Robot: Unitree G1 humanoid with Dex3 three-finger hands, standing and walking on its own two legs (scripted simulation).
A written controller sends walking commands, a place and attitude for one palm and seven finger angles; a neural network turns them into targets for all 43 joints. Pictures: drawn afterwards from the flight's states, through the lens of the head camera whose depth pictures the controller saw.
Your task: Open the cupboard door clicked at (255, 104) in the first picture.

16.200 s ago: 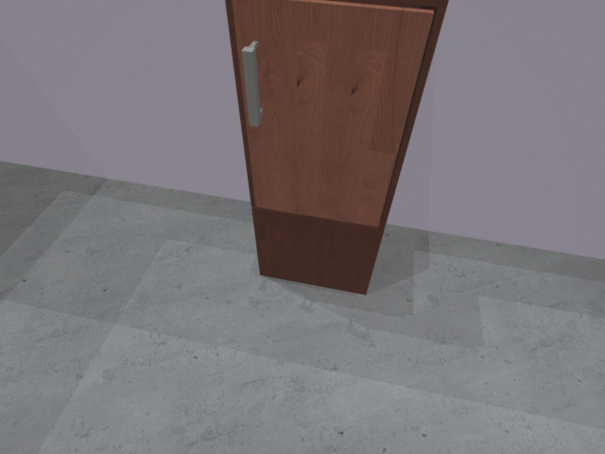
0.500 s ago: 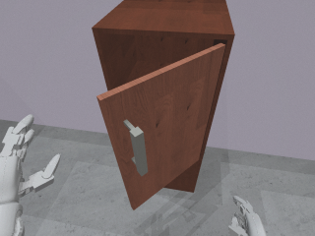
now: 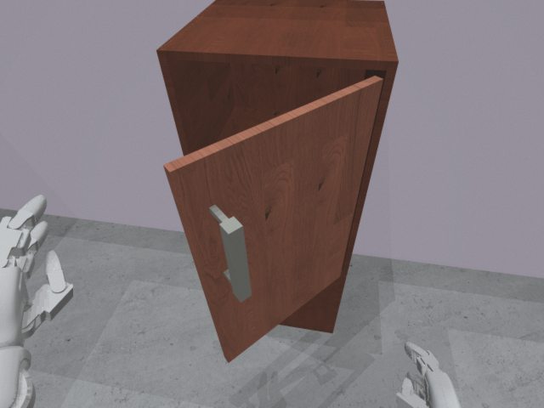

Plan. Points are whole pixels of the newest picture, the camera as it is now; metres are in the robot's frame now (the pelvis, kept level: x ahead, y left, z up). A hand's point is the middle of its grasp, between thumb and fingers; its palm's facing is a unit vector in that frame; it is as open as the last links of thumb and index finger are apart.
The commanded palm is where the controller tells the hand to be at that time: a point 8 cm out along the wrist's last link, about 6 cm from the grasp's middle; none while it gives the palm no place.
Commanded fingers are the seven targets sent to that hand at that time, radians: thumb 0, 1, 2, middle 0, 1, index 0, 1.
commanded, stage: step back with the hand held close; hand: left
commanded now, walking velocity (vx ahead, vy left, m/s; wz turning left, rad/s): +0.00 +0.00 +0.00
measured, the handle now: (230, 255) +0.31 +0.11 +0.07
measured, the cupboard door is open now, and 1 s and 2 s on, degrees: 48 48 48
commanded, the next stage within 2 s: stop stepping back and stand still in 1.46 s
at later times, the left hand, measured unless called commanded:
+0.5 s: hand (40, 319) +0.15 +0.28 +0.15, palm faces +0.36 -0.78 -0.51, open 7.4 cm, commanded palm +0.09 +0.32 +0.17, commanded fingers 0.00 0.90 0.90 -0.20 -0.30 -0.20 -0.30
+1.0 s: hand out of the picture +0.07 +0.29 +0.16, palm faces +0.49 -0.73 -0.47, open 7.4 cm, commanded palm +0.01 +0.33 +0.17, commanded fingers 0.00 0.90 0.90 -0.20 -0.30 -0.20 -0.30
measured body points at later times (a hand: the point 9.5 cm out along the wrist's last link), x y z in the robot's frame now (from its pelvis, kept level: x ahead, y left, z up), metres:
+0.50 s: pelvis -0.05 +0.02 -0.01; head -0.03 +0.02 +0.44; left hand +0.13 +0.31 +0.18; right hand +0.13 -0.23 -0.08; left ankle -0.03 +0.12 -0.74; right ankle +0.00 -0.11 -0.74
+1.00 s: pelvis -0.12 +0.02 -0.03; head -0.11 +0.04 +0.42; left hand +0.04 +0.33 +0.18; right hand +0.05 -0.21 -0.10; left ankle -0.03 +0.12 -0.74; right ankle +0.00 -0.11 -0.74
